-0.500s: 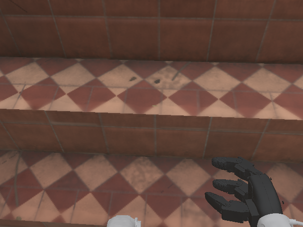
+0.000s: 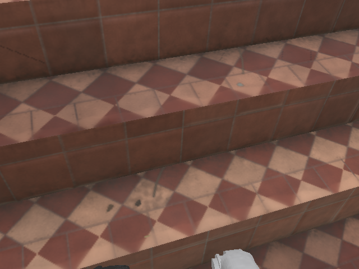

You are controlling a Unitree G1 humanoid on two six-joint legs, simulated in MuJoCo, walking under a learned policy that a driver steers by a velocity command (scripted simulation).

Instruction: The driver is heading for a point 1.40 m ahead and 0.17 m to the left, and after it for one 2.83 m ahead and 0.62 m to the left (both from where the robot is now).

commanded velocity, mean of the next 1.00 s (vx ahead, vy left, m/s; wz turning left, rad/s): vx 0.36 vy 0.00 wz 0.24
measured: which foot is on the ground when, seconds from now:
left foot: down 0.00-0.42, up 0.44-1.00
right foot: up 0.00-0.38, down 0.40-1.00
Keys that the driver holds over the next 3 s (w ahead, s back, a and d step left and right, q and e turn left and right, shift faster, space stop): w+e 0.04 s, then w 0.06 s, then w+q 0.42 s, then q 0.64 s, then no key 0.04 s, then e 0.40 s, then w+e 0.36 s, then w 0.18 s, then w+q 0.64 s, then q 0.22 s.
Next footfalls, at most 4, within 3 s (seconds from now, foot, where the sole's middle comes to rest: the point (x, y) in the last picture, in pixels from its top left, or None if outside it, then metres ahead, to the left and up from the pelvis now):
0.40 right None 0.40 -0.23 -0.54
1.06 left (150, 239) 0.44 0.08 -0.33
1.68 right None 0.39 -0.23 -0.54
2.02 left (178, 205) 0.53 0.01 -0.32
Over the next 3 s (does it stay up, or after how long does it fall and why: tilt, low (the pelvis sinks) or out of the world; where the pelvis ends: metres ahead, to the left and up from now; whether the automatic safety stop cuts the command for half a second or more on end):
stays up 0.59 -0.18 0.42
